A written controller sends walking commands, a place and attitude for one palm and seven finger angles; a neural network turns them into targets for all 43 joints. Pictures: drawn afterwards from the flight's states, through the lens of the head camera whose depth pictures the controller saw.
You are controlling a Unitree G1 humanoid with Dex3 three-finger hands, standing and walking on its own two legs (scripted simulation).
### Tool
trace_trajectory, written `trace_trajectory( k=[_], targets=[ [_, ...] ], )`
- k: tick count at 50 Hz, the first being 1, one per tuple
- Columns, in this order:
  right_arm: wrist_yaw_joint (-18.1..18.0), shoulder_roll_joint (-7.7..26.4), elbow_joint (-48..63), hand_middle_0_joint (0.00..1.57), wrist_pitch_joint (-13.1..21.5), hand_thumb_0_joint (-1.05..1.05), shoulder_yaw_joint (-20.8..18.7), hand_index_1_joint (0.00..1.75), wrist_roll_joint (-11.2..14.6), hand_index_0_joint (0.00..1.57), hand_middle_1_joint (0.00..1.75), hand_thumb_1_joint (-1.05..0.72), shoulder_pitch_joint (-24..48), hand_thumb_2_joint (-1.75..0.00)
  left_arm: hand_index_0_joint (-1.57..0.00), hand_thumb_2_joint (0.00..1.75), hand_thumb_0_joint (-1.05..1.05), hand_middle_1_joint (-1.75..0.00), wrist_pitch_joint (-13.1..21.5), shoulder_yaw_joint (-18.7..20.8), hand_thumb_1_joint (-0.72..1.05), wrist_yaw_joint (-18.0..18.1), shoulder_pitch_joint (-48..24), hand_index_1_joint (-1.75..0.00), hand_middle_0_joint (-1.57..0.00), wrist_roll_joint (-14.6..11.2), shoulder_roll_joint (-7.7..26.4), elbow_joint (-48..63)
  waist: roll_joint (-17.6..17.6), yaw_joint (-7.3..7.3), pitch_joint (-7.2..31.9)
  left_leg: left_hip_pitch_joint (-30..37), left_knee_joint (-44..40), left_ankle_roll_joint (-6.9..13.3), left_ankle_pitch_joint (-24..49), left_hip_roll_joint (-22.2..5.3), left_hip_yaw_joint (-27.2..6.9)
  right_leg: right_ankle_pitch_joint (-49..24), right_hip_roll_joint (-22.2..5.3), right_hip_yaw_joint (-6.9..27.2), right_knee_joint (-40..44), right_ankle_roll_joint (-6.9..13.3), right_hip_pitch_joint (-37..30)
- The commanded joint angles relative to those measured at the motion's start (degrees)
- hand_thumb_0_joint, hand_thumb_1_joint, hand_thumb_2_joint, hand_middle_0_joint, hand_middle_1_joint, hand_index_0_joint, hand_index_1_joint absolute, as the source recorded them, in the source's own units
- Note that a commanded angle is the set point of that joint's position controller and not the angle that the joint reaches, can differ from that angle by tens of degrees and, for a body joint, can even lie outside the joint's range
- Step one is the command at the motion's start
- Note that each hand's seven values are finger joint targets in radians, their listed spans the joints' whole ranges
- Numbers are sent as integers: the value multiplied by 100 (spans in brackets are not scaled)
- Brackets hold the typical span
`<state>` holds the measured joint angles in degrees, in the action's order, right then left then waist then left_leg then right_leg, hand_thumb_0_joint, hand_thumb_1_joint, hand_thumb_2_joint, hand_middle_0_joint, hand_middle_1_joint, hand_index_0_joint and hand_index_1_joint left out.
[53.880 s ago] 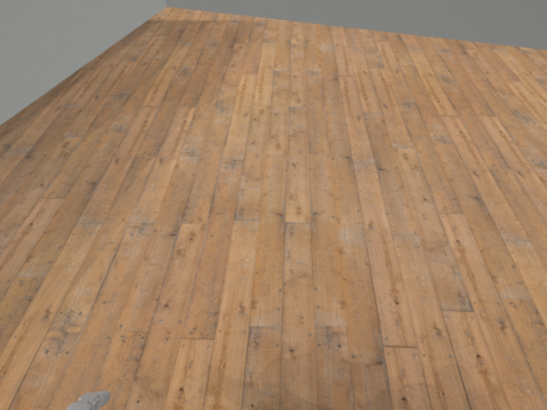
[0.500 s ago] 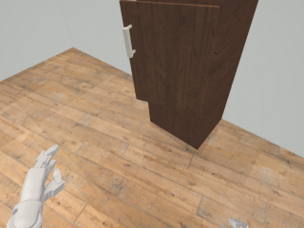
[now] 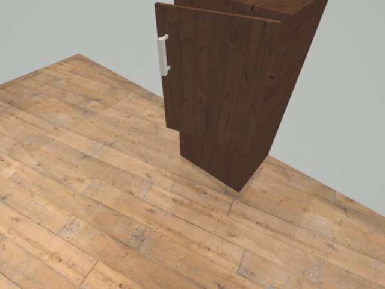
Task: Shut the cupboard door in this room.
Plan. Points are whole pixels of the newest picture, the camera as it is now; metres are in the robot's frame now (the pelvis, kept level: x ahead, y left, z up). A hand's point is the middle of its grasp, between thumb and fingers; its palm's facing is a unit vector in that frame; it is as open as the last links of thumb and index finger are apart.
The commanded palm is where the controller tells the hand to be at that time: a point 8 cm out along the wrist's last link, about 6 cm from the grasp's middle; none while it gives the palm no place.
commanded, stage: let the arm hang, fingers relaxed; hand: left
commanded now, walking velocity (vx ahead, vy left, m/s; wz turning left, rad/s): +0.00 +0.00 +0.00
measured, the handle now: (165, 55) +0.91 +0.16 +0.04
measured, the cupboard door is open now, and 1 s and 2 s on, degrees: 17 17 17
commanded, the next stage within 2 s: look to check the result in 0.48 s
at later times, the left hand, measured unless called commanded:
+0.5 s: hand out of the picture -0.03 +0.16 -0.18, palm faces +0.03 -0.99 -0.14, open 7.4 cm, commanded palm none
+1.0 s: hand out of the picture -0.01 +0.18 -0.18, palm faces +0.01 -0.98 -0.18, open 7.4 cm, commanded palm none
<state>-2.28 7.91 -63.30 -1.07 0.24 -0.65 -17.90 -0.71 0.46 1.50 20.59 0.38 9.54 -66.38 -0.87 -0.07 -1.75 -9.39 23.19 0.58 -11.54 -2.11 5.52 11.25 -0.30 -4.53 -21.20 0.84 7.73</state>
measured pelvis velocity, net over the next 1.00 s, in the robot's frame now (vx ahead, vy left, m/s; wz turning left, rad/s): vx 0.00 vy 0.02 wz -0.02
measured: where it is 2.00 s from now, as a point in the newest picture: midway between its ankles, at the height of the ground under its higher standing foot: outside the picture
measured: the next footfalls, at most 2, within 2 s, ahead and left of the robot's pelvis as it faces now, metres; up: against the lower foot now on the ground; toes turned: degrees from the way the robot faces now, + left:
right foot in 1.94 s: +0.08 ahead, -0.13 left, +0.00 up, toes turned +25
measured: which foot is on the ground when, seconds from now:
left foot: down 0.00-1.00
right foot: down 0.00-1.00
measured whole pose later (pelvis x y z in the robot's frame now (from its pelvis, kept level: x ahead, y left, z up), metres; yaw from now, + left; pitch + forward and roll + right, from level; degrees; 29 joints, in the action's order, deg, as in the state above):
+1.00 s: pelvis +0.00 +0.02 +0.00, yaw -1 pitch -2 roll +0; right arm -2.0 7.4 -64.5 -0.3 -0.1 -0.6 -17.2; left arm 0.2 0.3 2.2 18.4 0.7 7.3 -65.5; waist -0.1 0.5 -1.8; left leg -9.0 22.8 2.2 -12.1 -0.5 7.6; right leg 12.1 -1.9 -2.4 -23.0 -0.8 9.0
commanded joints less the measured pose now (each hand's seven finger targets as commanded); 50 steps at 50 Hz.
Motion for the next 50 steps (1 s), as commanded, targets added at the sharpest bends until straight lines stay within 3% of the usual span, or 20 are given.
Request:
trace_trajectory(
  k=[1, 12, 24, 31, 36, 45, 50],
  targets=[
    [-19, 513, 36, 20, 99, 0, -80, 30, 6, 20, 30, -90, -431, -90, -20, 90, 0, -30, 124, 14, 90, 41, 277, -30, -20, 24, 359, 66, 235, 28, -378, -119, -580, 112, 1, -481, -516, 47, -533, 598, 502, 136, 409],
    [-25, 227, -145, 20, 110, 0, -72, 30, -15, 20, 30, -90, -750, -90, -20, 90, 0, -30, 85, 53, 90, 90, 457, -30, -20, 45, 139, 10, 38, 19, -629, -481, -741, 159, -530, -433, -568, 202, -492, 555, 262, 115, 521],
    [-23, 251, -71, 20, 129, 0, -117, 30, -18, 20, 30, -90, -791, -90, -20, 90, 0, -30, 100, 82, 90, 92, 471, -30, -20, 61, 64, 92, -24, 43, -584, -511, -746, 175, -648, -448, -620, 104, -461, 569, 145, 102, 585],
    [-10, 370, -23, 20, 148, 0, -135, 30, 8, 20, 30, -90, -695, -90, -20, 90, 0, -30, 140, 80, 90, 95, 453, -30, -20, 67, 176, 110, 157, 52, -370, -215, -593, 195, -126, -455, -553, -116, -496, 610, 167, 100, 578],
    [-7, 443, -26, 20, 152, 0, -125, 30, 15, 20, 30, -90, -603, -90, -20, 90, 0, -30, 150, 71, 90, 95, 407, -30, -20, 59, 247, 117, 93, 64, -371, -92, -563, 182, 85, -461, -526, -166, -508, 632, 215, 91, 593],
    [13, 456, -44, 20, 124, 0, -124, 30, -2, 20, 30, -90, -474, -90, -20, 90, 0, -30, 138, 54, 90, 88, 264, -30, -20, 59, 286, 126, 139, 80, -570, -166, -672, 157, -198, -440, -526, -1, -527, 648, 310, 76, 618],
    [7, 501, -38, 20, 159, 0, -126, 30, -3, 20, 30, -90, -422, -90, -20, 90, 0, -30, 155, 74, 90, 80, 210, -30, -20, 52, 334, 156, 96, 65, -336, -52, -619, 163, 147, -448, -525, -254, -538, 638, 278, 79, 431]
  ],
)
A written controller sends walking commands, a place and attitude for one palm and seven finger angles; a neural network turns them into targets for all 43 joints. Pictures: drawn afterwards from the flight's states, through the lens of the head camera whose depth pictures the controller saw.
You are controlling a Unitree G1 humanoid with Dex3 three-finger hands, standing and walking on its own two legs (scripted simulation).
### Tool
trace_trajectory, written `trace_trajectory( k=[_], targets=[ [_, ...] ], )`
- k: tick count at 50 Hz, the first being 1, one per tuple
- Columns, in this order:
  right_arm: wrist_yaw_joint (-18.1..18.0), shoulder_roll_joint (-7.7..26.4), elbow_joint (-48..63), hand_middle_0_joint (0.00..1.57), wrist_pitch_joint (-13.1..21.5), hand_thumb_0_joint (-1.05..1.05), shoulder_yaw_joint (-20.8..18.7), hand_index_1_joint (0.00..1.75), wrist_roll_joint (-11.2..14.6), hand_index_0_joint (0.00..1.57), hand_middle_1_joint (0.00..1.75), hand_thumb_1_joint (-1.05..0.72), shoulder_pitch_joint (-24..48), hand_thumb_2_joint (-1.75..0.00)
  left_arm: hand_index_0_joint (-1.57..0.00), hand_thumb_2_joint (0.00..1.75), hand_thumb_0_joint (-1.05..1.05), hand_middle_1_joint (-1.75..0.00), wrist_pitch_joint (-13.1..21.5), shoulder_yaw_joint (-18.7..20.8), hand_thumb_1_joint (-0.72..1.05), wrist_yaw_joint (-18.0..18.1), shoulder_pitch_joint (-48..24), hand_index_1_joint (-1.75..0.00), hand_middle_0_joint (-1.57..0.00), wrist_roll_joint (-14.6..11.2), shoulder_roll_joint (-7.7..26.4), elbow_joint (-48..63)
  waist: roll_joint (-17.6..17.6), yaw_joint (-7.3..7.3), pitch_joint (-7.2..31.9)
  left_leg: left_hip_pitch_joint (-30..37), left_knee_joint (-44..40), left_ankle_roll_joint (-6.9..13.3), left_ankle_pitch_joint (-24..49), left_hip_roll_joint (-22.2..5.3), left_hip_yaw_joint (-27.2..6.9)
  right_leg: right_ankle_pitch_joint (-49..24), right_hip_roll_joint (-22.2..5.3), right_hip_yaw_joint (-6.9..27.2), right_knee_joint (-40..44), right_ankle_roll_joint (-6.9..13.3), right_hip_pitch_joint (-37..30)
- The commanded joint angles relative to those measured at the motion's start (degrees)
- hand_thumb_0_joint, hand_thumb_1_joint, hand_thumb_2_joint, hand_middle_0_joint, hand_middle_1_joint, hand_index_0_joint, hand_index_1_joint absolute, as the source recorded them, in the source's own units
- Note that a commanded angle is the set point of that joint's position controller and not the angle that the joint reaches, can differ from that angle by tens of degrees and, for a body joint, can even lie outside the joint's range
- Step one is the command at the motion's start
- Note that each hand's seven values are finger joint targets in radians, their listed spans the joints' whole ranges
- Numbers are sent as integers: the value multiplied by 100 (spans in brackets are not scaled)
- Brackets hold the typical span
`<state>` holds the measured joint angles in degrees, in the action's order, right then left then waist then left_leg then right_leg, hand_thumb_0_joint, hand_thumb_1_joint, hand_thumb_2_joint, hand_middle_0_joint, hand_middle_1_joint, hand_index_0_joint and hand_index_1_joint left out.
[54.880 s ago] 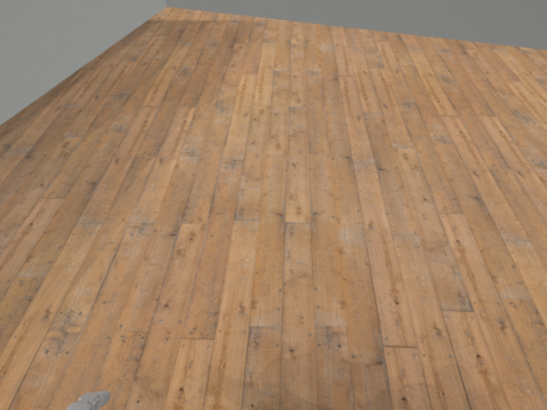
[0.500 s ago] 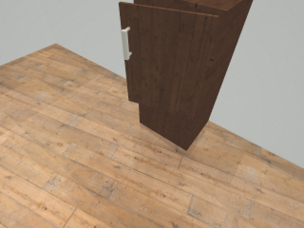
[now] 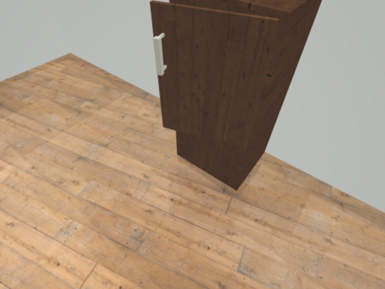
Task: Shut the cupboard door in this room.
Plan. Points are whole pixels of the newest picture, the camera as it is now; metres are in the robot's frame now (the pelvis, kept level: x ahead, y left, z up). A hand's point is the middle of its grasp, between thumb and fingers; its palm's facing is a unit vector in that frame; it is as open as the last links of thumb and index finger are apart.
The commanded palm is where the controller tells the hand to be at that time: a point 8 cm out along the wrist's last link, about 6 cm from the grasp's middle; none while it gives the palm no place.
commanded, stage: look to check the result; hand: left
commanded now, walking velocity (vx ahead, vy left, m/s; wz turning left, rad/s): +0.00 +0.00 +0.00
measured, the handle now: (161, 54) +0.90 +0.17 +0.05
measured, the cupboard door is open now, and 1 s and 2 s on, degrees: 17 17 17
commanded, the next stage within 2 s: walk to a spot facing it in 0.04 s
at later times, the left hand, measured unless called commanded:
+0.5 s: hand out of the picture +0.00 +0.19 -0.20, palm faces +0.19 -0.96 -0.21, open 7.4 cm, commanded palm none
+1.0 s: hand out of the picture +0.01 +0.20 -0.16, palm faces +0.42 -0.85 -0.33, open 7.4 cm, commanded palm none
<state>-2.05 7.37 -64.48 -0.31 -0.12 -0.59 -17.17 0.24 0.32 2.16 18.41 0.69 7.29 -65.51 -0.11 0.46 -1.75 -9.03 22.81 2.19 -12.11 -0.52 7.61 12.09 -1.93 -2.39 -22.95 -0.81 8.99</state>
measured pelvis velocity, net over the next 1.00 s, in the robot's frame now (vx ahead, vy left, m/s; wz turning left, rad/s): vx -0.01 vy -0.05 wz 0.46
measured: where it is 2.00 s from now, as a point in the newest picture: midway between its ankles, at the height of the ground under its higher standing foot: outside the picture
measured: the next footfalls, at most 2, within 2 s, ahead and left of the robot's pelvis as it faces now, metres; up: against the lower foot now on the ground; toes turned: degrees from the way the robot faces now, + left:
right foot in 0.94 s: +0.08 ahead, -0.15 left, +0.00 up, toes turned +27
left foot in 1.32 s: -0.06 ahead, +0.09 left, +0.00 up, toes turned +44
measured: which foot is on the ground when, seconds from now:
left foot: down 0.00-0.94, up 0.96-1.00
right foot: down 0.00-0.52, up 0.54-0.92, down 0.94-1.00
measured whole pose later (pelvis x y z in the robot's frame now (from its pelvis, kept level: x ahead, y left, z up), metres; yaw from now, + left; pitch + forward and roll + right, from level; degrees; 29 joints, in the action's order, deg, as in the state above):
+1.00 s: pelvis -0.01 -0.05 -0.01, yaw +27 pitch +2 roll +0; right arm -0.2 15.5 -52.5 -4.8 -5.9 -1.6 -11.5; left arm -1.6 3.3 1.9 7.8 1.3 12.8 -49.3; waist -3.2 2.0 -5.0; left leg -28.9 48.8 -1.0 -23.1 6.2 -8.2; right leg 16.4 -0.6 0.1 -31.2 -0.1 15.8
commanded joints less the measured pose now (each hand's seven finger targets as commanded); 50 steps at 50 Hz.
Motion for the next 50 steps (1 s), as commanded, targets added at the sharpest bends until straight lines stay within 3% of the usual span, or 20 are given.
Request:
trace_trajectory(
  k=[1, 10, 16, 20, 22, 24, 25, 26, 27, 28, 29, 31, 34, 41, 44, 45, 46, 47, 48, 50],
  targets=[
    [-19, 622, 94, 20, 85, 0, -90, 30, 11, 20, 30, -90, -467, -90, -20, 90, 0, -30, 65, 96, 90, 13, 428, -30, -20, 25, 624, 79, 53, -2, -354, -62, -558, 3, 298, -616, -731, -360, -370, 412, 467, 246, 322],
    [-9, 493, 100, 20, 58, 0, -73, 30, -6, 20, 30, -90, -467, -90, -20, 90, 0, -30, 23, 124, 90, 24, 352, -30, -20, 10, 554, 106, 9, -2, -308, -208, -437, -13, 496, -576, -786, -397, -443, 282, 315, 211, 155],
    [31, 725, 448, 20, -81, 0, -222, 30, -8, 20, 30, -90, -193, -90, -20, 90, 0, -30, -70, 347, 90, 37, 231, -30, -20, 39, 831, 465, 48, -71, -318, -846, 85, 49, 439, -522, -1069, -58, -636, 33, -138, 237, 277],
    [91, 616, 725, 20, -155, 0, -312, 30, -46, 20, 30, -90, -137, -90, -20, 90, 0, -30, -91, 502, 90, 48, 78, -30, -20, 57, 1066, 765, 681, -46, -7, -1227, 1176, -110, 213, -122, -700, 46, -1379, 327, 17, 637, 175],
    [122, 604, 882, 20, -192, 0, -359, 30, -59, 20, 30, -90, -55, -90, -20, 90, 0, -30, -98, 552, 90, 61, -135, -30, -20, 76, 1173, 949, 969, -2, 48, -1223, 1921, -203, -471, -101, -546, -189, -1789, 307, 26, 869, 362],
    [167, 653, 1005, 20, -191, 0, -396, 30, -62, 20, 30, -90, -32, -90, -20, 90, 0, -30, -123, 593, 90, 59, -378, -30, -20, 99, 1235, 1129, 668, 83, 0, -947, 1523, -212, -543, -282, -588, -328, -1832, -57, -414, 745, 732],
    [179, 840, 1036, 20, -163, 0, -422, 30, -74, 20, 30, -90, -197, -90, -20, 90, 0, -30, -159, 603, 90, 36, -430, -30, -20, 88, 1172, 1212, -93, 189, 42, -662, 803, -44, 393, -566, -1203, 95, -1399, -466, -1105, 390, 1084],
    [161, 1236, 1047, 20, -124, 0, -483, 30, -134, 20, 30, -90, -437, -90, -20, 90, 0, -30, -202, 565, 90, 22, -463, -30, -20, 47, 949, 1306, -1585, 285, -4, -456, -66, 293, 1366, -1277, -2888, 1269, -481, -785, -2345, -30, 1597],
    [64, 1455, 940, 20, -128, 0, -542, 30, -186, 20, 30, -90, -766, -90, -20, 90, 0, -30, -257, 528, 90, 61, -806, -30, -20, 80, 933, 1476, -1874, 504, -26, -126, -780, 435, 1509, -1711, -4001, 2287, -19, -227, -3566, -91, 2220],
    [5, 1546, 904, 20, -150, 0, -540, 30, -155, 20, 30, -90, -715, -90, -20, 90, 0, -30, -287, 543, 90, 58, -855, -30, -20, 101, 966, 1500, -1331, 362, -7, -148, -793, 422, 1190, -1735, -3913, 1938, -142, 335, -4096, -45, 2466],
    [-17, 1491, 1013, 20, -133, 0, -525, 30, -142, 20, 30, -90, -416, -90, -20, 90, 0, -30, -248, 543, 90, 34, -824, -30, -20, 97, 968, 1476, -849, 220, 46, -185, -662, 547, 984, -1613, -3622, 1542, -202, 467, -4274, -87, 2506],
    [-32, 1413, 1169, 20, -64, 0, -486, 30, -130, 20, 30, -90, -108, -90, -20, 90, 0, -30, -165, 542, 90, -32, -828, -30, -20, 88, 990, 1472, -419, 102, 282, -59, -504, 704, 1137, -1285, -3177, 1034, -185, 481, -4222, -189, 2437],
    [-20, 1474, 1229, 20, -65, 0, -525, 30, -125, 20, 30, -90, 19, -90, -20, 90, 0, -30, -162, 525, 90, -58, -878, -30, -20, 76, 995, 1559, -432, 117, 457, 207, -438, 771, 1315, -1112, -3074, 1015, -81, 442, -3771, -278, 2347],
    [63, 1690, 1443, 20, -199, 0, -654, 30, -160, 20, 30, -90, 252, -90, -20, 90, 0, -30, -189, 479, 90, -50, -938, -30, -20, 62, 1079, 1845, -953, 128, 499, -213, -414, 735, 650, -840, -3478, 1208, 256, 377, -2159, -233, 1493],
    [104, 1657, 1601, 20, -252, 0, -699, 30, -121, 20, 30, -90, 566, -90, -20, 90, 0, -30, -179, 522, 90, -28, -449, -30, -20, 29, 1164, 1762, -921, -114, 512, -1046, -238, 467, 182, -518, -3334, 636, 406, 250, -959, -156, 273],
    [124, 1537, 1662, 20, -270, 0, -691, 30, -76, 20, 30, -90, 668, -90, -20, 90, 0, -30, -149, 562, 90, -9, -224, -30, -20, 36, 1301, 1717, -644, -242, 446, -1701, -16, 261, -369, -269, -3156, 370, 230, 346, -157, -95, -446],
    [169, 1260, 1697, 20, -291, 0, -675, 30, -16, 20, 30, -90, 520, -90, -20, 90, 0, -30, -81, 643, 90, 27, -114, -30, -20, 111, 1776, 1758, 461, -274, 484, -2539, 1126, -142, -1269, 320, -2472, 1153, -895, 1608, 853, 271, -1048],
    [178, 1084, 1805, 20, -264, 0, -675, 30, -51, 20, 30, -90, 521, -90, -20, 90, 0, -30, -88, 661, 90, 47, -392, -30, -20, 155, 2054, 1870, 1501, -250, 222, -2955, 3076, -484, -1970, 889, -1333, 1448, -2455, 3089, 1367, 1000, -403],
    [219, 1337, 1761, 20, -289, 0, -710, 30, -143, 20, 30, -90, 458, -90, -20, 90, 0, -30, -112, 586, 90, 55, -825, -30, -20, 87, 1931, 1982, 756, 11, 73, -2576, 4164, -386, -1930, 429, -1449, 1296, -2476, 2540, 1131, 1158, 469],
    [281, 1225, 1662, 20, -341, 0, -671, 30, -115, 20, 30, -90, 442, -90, -20, 90, 0, -30, -48, 513, 90, 55, -1178, -30, -20, 75, 1479, 2017, 1063, 209, -120, -2587, 4837, -423, -1389, 104, -1273, 197, -1787, 1667, 705, 997, 622]
  ],
)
